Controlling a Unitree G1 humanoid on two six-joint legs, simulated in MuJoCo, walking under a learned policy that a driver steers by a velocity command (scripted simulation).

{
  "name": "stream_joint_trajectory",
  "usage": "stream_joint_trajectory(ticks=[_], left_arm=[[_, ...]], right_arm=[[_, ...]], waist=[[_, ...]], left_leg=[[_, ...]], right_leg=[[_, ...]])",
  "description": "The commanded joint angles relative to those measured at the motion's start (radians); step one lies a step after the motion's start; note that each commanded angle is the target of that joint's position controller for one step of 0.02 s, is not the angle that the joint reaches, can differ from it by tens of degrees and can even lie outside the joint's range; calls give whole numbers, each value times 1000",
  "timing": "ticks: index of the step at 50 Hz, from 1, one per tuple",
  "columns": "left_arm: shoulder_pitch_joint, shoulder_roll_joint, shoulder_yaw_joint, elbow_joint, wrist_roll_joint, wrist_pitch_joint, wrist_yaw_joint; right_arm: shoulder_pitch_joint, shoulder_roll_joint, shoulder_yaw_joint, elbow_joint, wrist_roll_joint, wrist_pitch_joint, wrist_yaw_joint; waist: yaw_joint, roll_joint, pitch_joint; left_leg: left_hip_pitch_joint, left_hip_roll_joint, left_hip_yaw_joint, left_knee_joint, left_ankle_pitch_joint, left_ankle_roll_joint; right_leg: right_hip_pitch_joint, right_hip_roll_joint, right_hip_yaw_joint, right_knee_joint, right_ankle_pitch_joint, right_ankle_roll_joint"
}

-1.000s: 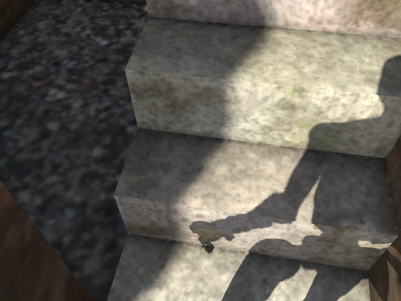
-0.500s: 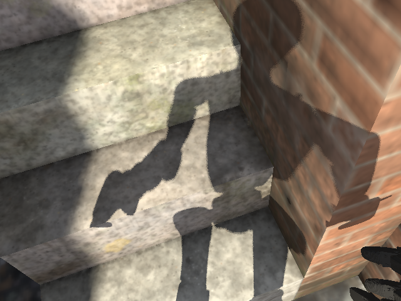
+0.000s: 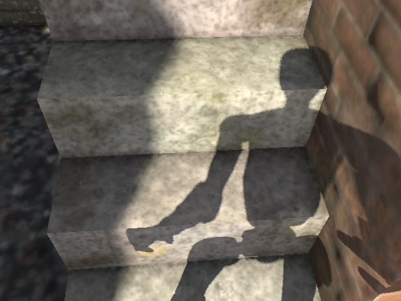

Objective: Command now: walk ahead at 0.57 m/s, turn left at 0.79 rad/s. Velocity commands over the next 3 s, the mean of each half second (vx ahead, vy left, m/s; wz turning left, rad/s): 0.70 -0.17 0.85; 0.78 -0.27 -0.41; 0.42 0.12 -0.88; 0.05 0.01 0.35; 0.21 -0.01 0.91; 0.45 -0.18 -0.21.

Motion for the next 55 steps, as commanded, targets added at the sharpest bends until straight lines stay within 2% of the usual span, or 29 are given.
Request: stream_joint_trajectory(ticks=[1, 2, 3, 4, 5, 6, 7, 9, 10, 14, 16, 19, 22, 24, 25, 26, 28, 31, 33, 34, 36, 40, 43, 45, 47, 48, 49, 52, 55], left_arm=[[-137, 111, 16, -85, 16, -2, -33], [-137, 114, 12, -84, 15, 7, -39], [-145, 72, 2, -87, 35, 27, -60], [-147, 52, -3, -89, 26, 48, -70], [-185, 0, -12, -138, 44, 54, -74], [-125, -125, -52, -215, 52, 48, -71], [-5, -80, -43, -227, 77, 27, -84], [-116, -11, -20, -235, 64, -6, -91], [-88, 19, -15, -219, 51, 5, -91], [52, -35, -46, -166, 9, 58, -97], [75, -43, -38, -186, -12, 55, -93], [119, -30, -25, -207, -59, 25, -70], [197, -118, -40, -153, -45, 7, -88], [61, -105, -48, -150, -2, 1, -118], [5, -52, -29, -172, 1, 23, -116], [-29, -32, -19, -220, -5, 41, -109], [-66, -93, -46, -204, -27, 74, -101], [31, 8, 4, -147, -74, 65, -132], [47, -47, 1, -201, -74, 61, -149], [128, -28, 6, -184, -40, 81, -154], [112, -21, 13, -156, -17, 103, -134], [177, -43, 4, -132, -42, 114, -87], [145, -33, 2, -98, -78, 88, -105], [162, -45, 11, -71, -47, 65, -115], [-95, 21, 10, -161, -13, 44, -128], [-142, 54, 21, -204, -9, 44, -98], [96, 42, 39, -118, -11, 67, 2], [89, 169, 90, -100, 6, 65, 64], [47, 85, 52, -93, 1, 43, 28]], right_arm=[[94, -32, 1, -26, 4, 2, 2], [154, -55, -12, 3, 9, 2, -7], [198, -46, -9, 17, -63, 3, -5], [301, -80, -25, 70, -78, -6, -8], [339, -73, -10, 89, -85, -21, 4], [261, -187, 0, 34, -60, -44, 10], [234, -293, -49, -15, -41, -38, -21], [36, -233, -50, -31, -52, -9, -49], [17, -200, -35, -17, -59, -16, -46], [-51, -126, -15, -17, -36, -30, -30], [-103, -130, -29, -42, -35, -4, -45], [-118, -100, -56, -41, -2, 10, -80], [-172, -88, -63, -78, -5, 14, -84], [-20, 16, -44, -103, 2, 12, -71], [-31, 46, -19, -88, -24, 21, -68], [-28, 50, -12, -48, -39, 22, -85], [-130, 47, 3, -73, -20, 22, -90], [-111, 9, -11, -55, -36, 49, -105], [-190, -100, -34, -61, -55, 79, -127], [-300, -85, -35, -90, -48, 85, -130], [-384, -18, -5, -102, -45, 52, -114], [-416, -35, -10, -44, -43, 11, -114], [-343, -12, -7, 2, -58, -5, -75], [-404, 8, 0, -10, -9, -2, -62], [-391, 114, 28, -98, 12, 14, -54], [-335, 114, 24, -127, -14, -3, -53], [-171, 26, 2, -68, -127, -11, 24], [-242, 77, 19, -107, -116, -24, 61], [-372, 106, 71, -210, -55, -61, 26]], waist=[[-66, -166, -92], [-85, -147, -109], [-150, -128, -115], [-199, 41, -85], [-207, 188, 19], [-46, 394, 79], [-74, 342, -159], [-7, -31, 77], [11, -61, 59], [42, 132, -74], [62, 199, -108], [75, 145, -152], [116, 67, -134], [-59, -320, -185], [-48, -362, -142], [-30, -155, -89], [-31, -134, -25], [-81, -90, -129], [9, 227, -211], [64, 248, -222], [88, 171, -111], [127, 156, -158], [92, 115, -185], [156, 21, -152], [5, -383, -33], [-33, -365, -80], [-9, -43, -61], [11, 141, 6], [29, -74, -93]], left_leg=[[277, -57, 172, 16, -31, 0], [371, -91, 212, -30, 1, 19], [459, -99, 210, -200, 34, 53], [514, -195, 237, -407, 72, 69], [576, -114, 24, -471, 70, 84], [524, 152, -461, -436, 610, 152], [602, 307, -892, -747, 299, 351], [348, 247, -730, -736, 89, 310], [280, 203, -560, -656, 302, 279], [134, -3, -137, -553, 856, 153], [199, -8, -175, -513, 1054, 127], [442, 59, -291, -443, 1254, 85], [546, 38, -270, -260, 1212, 50], [255, -166, -119, 33, 201, -29], [162, -277, 20, 86, -280, -49], [207, -209, 39, 141, -287, -54], [308, -115, 59, -205, -128, -27], [461, -136, 81, -643, 185, 21], [660, 148, -180, -583, 726, 26], [511, 286, -213, -595, 734, 111], [318, 247, -54, -620, 876, 149], [476, 155, 145, -465, 1524, 119], [644, 197, 172, -333, 1396, 123], [485, 93, 247, -102, 865, 76], [70, -185, 215, 407, -205, -52], [23, -169, 51, 551, -258, -73], [-191, -109, -49, 727, -96, -71], [-533, -118, -87, 1037, 127, -59], [-465, -120, 21, 890, -92, -56]], right_leg=[[-152, -154, -5, -39, 87, -149], [-199, -157, -37, 43, 105, -140], [-205, -148, -116, 215, 319, -142], [-223, -74, -176, 551, 429, -120], [-539, -56, -98, 874, -134, -100], [-832, 44, -43, 1195, -298, -55], [-819, 16, 152, 1308, -185, -19], [-887, -62, 167, 1324, -17, 52], [-803, -67, 166, 1275, -26, 55], [-269, 32, 33, 788, -33, -7], [-203, 66, 46, 647, 16, -45], [-182, 7, 108, 322, 149, -100], [-15, 31, 30, -169, 236, -115], [240, -101, 146, 47, 886, -154], [126, -198, 269, -59, 828, -223], [-23, -195, 267, -112, 620, -263], [-85, -89, 201, -126, 631, -237], [102, -22, 242, 86, 1072, -204], [-219, 79, 208, 282, 66, -126], [-168, 68, 202, 455, -82, -84], [-121, 89, 179, 663, -165, -60], [-118, 109, 83, 553, -120, -95], [-174, 97, 67, 218, -24, -161], [-57, 134, 67, -31, 261, -186], [-122, -33, 491, -2, 785, -327], [-124, -71, 580, -21, 689, -384], [57, -273, 926, -128, 232, -301], [192, -210, 835, -100, -14, -235], [225, -67, 514, 30, 627, -321]])
Next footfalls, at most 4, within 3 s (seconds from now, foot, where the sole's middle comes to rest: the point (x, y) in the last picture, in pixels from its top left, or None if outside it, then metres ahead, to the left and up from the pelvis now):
0.10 left None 0.05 0.14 -0.78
0.44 right None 0.20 -0.05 -0.78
0.64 left None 0.14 0.08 -0.78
0.90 right None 0.17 -0.11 -0.78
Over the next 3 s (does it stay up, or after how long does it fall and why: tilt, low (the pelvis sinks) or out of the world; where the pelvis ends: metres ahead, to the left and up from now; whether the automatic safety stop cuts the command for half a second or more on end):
stays up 0.01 0.02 -0.01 its command is cut before an obstacle from the start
